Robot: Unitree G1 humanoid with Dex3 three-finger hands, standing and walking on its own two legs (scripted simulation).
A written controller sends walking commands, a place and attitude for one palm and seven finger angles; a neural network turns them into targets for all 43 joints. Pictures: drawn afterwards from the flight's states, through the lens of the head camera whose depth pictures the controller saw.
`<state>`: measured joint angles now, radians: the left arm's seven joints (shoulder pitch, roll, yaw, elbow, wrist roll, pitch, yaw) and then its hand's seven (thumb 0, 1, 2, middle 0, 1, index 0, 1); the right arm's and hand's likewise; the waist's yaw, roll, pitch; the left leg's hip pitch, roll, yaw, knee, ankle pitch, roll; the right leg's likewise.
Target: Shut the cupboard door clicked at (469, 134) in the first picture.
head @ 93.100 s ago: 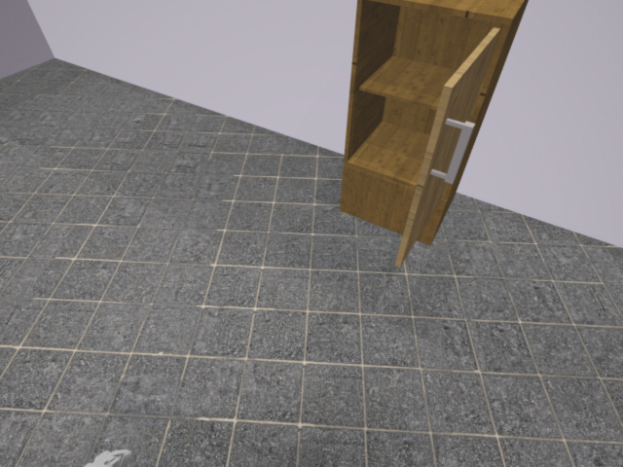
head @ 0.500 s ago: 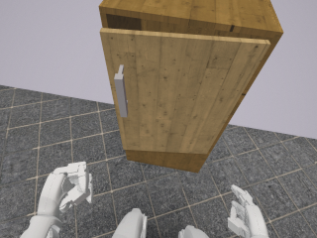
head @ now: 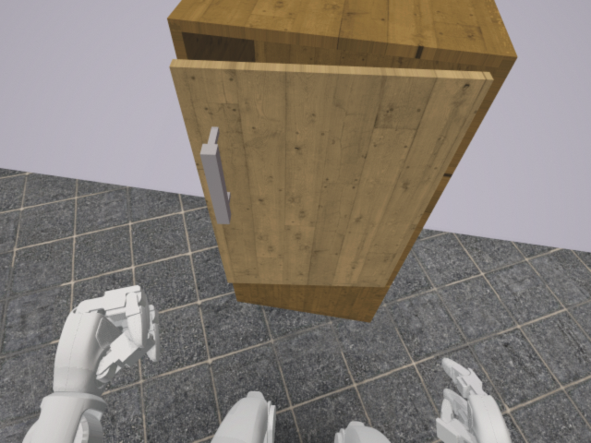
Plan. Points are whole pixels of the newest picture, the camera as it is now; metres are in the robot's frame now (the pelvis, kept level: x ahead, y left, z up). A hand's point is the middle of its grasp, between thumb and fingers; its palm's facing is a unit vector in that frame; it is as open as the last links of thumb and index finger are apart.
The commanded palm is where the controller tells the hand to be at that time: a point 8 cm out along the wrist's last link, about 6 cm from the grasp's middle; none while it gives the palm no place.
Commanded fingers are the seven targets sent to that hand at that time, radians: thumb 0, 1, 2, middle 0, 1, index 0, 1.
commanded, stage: bring the fist close to the handle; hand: left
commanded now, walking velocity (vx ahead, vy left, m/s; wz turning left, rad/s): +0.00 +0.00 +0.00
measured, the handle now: (219, 178) +0.49 +0.16 +0.05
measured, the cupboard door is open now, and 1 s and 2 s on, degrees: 8 8 5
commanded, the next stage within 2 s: push the door shut along its arc in 1.46 s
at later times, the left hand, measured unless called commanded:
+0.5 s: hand (196, 295) +0.29 +0.15 +0.05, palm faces +0.00 -1.00 -0.01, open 3.1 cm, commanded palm +0.27 +0.21 +0.06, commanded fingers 0.00 0.90 0.90 -1.30 -1.50 -1.30 -1.50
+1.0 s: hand (228, 241) +0.36 +0.12 +0.06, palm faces +0.00 -1.00 -0.03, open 3.1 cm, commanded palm +0.35 +0.17 +0.06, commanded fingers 0.00 0.90 0.90 -1.30 -1.50 -1.30 -1.50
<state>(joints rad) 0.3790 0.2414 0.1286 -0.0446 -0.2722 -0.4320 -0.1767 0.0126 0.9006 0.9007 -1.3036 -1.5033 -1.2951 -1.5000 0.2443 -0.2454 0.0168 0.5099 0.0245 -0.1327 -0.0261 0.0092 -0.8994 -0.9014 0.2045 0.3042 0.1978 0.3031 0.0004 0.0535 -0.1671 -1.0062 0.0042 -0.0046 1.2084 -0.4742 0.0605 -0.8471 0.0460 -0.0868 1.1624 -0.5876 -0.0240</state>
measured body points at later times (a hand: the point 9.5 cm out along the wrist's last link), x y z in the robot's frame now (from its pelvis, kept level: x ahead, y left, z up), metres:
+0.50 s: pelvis +0.00 -0.01 +0.00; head +0.07 +0.00 +0.45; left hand +0.28 +0.20 +0.05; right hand +0.17 -0.25 -0.08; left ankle +0.06 +0.08 -0.64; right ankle -0.01 -0.11 -0.64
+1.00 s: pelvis +0.00 -0.01 +0.01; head +0.07 -0.01 +0.45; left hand +0.36 +0.18 +0.07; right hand +0.14 -0.26 -0.10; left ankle +0.06 +0.08 -0.64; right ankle -0.01 -0.11 -0.64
